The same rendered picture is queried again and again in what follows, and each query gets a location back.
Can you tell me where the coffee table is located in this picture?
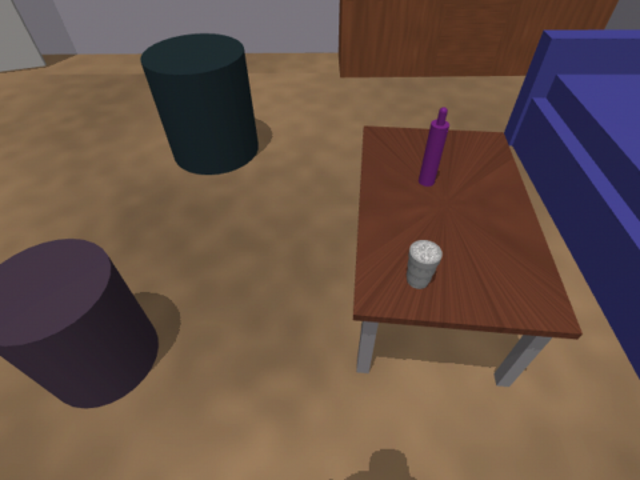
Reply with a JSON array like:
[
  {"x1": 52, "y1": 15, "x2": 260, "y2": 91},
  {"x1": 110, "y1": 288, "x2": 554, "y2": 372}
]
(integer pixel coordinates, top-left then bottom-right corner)
[{"x1": 353, "y1": 126, "x2": 583, "y2": 387}]

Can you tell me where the sofa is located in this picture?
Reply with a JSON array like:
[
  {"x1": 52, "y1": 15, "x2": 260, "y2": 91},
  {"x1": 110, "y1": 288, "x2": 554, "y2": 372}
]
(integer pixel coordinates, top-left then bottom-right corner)
[{"x1": 504, "y1": 30, "x2": 640, "y2": 379}]

